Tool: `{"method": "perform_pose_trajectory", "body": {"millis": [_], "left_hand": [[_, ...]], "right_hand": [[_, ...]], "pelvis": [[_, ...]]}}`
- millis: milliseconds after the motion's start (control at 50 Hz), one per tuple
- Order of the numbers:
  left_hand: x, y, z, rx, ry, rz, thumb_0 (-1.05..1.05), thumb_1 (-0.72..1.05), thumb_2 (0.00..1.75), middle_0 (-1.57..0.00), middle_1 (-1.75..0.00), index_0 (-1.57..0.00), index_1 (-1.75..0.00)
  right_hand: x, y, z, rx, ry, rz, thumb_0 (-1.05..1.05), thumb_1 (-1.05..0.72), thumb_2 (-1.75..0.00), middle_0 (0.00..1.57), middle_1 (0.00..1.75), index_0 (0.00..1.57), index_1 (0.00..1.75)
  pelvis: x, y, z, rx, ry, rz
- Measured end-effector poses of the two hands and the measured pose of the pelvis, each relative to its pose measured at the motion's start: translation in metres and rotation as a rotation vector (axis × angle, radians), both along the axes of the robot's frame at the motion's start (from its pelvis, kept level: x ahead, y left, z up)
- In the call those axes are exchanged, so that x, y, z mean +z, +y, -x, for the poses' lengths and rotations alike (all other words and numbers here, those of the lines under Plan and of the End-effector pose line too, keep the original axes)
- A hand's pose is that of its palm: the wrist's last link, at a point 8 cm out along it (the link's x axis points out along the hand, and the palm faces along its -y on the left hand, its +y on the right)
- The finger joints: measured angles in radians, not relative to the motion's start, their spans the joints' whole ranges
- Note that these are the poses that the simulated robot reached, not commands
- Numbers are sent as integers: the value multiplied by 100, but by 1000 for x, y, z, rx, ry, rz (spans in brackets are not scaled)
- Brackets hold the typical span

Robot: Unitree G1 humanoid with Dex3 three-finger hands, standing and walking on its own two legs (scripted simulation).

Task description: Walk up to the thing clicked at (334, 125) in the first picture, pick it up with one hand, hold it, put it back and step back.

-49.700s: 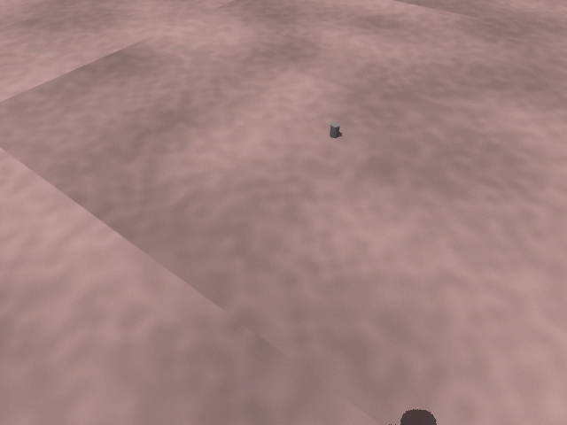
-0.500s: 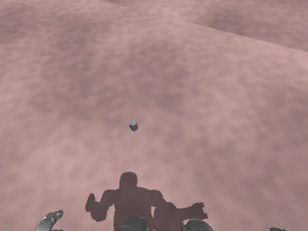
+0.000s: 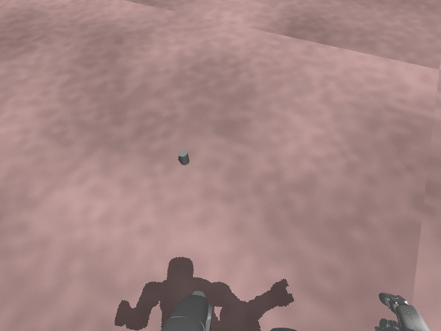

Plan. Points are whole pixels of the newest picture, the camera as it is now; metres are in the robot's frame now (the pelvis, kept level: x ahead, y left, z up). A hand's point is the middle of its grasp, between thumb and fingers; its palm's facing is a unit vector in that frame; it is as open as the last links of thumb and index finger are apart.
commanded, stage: step back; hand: left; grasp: from above
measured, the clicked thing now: (183, 157) +1.01 +0.30 -0.71
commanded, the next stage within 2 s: stand in 1.14 s
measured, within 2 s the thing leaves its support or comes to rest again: neither
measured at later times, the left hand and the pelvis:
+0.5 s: hand out of the picture -0.03 +0.28 -0.13, palm faces +0.10 -0.92 -0.39, open 7.4 cm; pelvis -0.07 +0.00 +0.01, yaw +5 degrees
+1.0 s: hand out of the picture +0.01 +0.29 -0.14, palm faces +0.10 -0.93 -0.35, open 7.4 cm; pelvis -0.03 +0.02 +0.02, yaw +4 degrees
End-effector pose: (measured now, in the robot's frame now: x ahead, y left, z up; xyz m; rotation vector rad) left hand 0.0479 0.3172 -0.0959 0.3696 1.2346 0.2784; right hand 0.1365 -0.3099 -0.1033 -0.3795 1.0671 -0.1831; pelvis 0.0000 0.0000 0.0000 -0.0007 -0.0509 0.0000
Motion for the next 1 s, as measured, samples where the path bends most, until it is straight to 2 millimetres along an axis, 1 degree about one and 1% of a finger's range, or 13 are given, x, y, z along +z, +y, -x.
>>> {"method": "perform_pose_trajectory", "body": {"millis": [40,80,160,200,280,360,460,540,620,680,760,880,1000], "left_hand": [[8,-3,23,18,16,-12,1,90,90,-20,-30,-21,-30],[15,-3,39,29,20,-26,1,90,90,-20,-30,-21,-30],[23,2,57,44,-29,-49,1,90,90,-21,-30,-21,-30],[24,7,64,54,-61,-54,1,90,90,-21,-30,-21,-30],[16,20,80,77,-87,-44,1,90,90,-20,-30,-21,-30],[11,21,94,95,-54,-7,1,90,90,-20,-30,-20,-30],[5,10,95,80,-43,27,1,90,90,-20,-30,-20,-30],[1,-5,92,77,-58,33,1,90,90,-20,-30,-20,-30],[4,-13,92,92,-80,48,1,90,90,-20,-30,-21,-30],[5,-10,93,100,-71,53,1,90,90,-20,-30,-21,-30],[-3,4,87,106,-52,57,1,90,90,-20,-30,-21,-30],[-8,16,67,99,-30,69,1,90,90,-20,-30,-20,-30],[-2,17,45,84,-34,69,1,90,90,-20,-30,-20,-30]], "right_hand": [[-1,-3,20,-6,29,-11,1,-91,-89,20,30,20,30],[-3,-5,42,-6,57,-18,1,-91,-89,20,30,20,30],[-11,-7,87,11,148,-19,1,-91,-89,20,30,20,30],[-13,-5,105,23,193,-17,1,-91,-89,20,30,20,30],[-14,3,129,30,220,-13,1,-91,-89,20,30,20,30],[-4,13,142,18,183,-26,1,-91,-89,20,30,20,30],[0,11,137,19,138,-35,1,-90,-89,20,30,20,30],[-5,2,122,15,120,-32,1,-90,-89,20,30,20,30],[-1,3,104,43,114,-22,1,-91,-89,20,30,20,30],[3,7,91,65,104,-17,1,-91,-89,20,30,20,30],[3,17,80,70,98,0,1,-91,-89,20,30,20,30],[6,39,69,55,93,-20,1,-91,-89,20,30,20,30],[8,54,48,51,78,-60,1,-91,-89,20,30,20,30]], "pelvis": [[6,-2,12,4,4,-22],[9,-3,23,16,9,-32],[10,-4,42,53,13,-30],[9,-2,50,77,12,-27],[5,4,64,111,2,-35],[10,7,69,109,1,-29],[11,-1,69,89,-1,-27],[7,-7,65,90,-10,12],[11,-5,62,100,-7,0],[14,0,59,107,0,-2],[9,12,53,114,1,-4],[12,21,42,87,2,-3],[19,21,31,76,8,5]]}}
